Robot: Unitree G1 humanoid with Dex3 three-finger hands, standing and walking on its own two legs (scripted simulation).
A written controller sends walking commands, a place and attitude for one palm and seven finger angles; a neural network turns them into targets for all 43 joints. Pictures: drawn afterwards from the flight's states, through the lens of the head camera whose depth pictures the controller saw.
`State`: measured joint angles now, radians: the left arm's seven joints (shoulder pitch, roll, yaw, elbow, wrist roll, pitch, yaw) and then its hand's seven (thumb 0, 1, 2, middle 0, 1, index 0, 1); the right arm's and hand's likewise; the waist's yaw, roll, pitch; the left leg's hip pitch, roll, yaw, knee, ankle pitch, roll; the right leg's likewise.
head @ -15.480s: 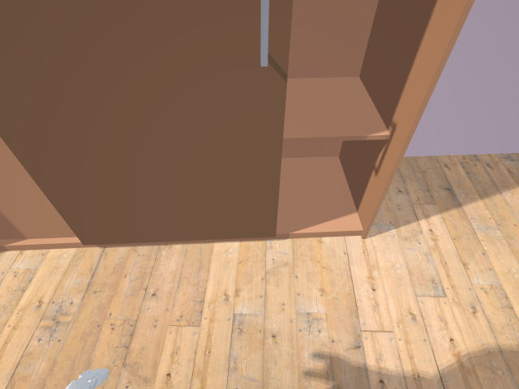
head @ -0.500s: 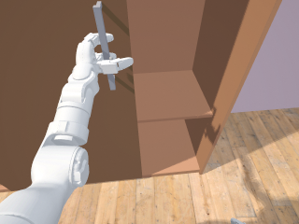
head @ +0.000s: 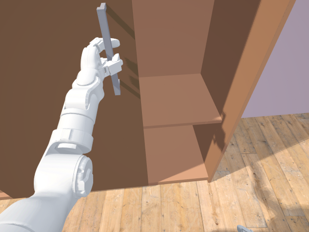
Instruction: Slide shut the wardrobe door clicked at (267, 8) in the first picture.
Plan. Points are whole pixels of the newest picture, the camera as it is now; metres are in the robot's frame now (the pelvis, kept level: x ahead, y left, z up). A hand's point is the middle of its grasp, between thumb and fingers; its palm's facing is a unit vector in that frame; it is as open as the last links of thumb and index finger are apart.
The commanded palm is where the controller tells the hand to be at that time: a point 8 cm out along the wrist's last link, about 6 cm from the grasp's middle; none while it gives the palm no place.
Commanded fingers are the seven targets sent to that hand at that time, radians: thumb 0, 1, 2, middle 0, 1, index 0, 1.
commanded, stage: grip the handle and tug to test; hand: left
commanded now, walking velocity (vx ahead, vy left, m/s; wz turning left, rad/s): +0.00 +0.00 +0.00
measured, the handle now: (111, 54) +0.52 +0.13 +0.22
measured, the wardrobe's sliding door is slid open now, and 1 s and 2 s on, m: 0.41 0.41 0.41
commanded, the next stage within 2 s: tug the door sideways, standing still in 0.56 s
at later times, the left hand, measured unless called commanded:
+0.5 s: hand (117, 65) +0.45 +0.10 +0.23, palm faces +0.10 -1.00 +0.02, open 6.1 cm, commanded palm +0.41 +0.15 +0.23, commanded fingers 0.00 0.90 0.90 -0.45 -1.40 -0.45 -1.40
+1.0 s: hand (120, 63) +0.46 +0.10 +0.23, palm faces +0.16 -0.99 -0.01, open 5.4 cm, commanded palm +0.44 +0.12 +0.23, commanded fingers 0.00 0.90 0.90 -0.45 -1.40 -0.45 -1.40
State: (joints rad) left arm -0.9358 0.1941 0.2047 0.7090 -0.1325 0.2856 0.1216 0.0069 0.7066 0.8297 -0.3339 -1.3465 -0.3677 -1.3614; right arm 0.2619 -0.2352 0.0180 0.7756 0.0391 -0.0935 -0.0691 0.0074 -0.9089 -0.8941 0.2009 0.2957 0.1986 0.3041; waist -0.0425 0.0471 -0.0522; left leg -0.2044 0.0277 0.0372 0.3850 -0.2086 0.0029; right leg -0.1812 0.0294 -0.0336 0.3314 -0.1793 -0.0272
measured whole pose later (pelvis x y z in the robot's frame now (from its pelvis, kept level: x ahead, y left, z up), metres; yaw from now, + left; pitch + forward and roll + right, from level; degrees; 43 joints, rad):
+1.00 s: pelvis +0.04 -0.01 +0.00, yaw +2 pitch +2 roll +0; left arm -0.81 0.08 0.13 0.38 -0.12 0.49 0.20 0.01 0.78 0.86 -0.34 -1.35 -0.37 -1.39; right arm 0.13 -0.23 0.01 0.74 0.04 -0.03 -0.06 0.01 -0.91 -0.89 0.20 0.30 0.20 0.30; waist 0.03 0.05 -0.06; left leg -0.16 0.01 0.00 0.40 -0.25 0.00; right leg -0.13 0.01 -0.06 0.36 -0.26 -0.03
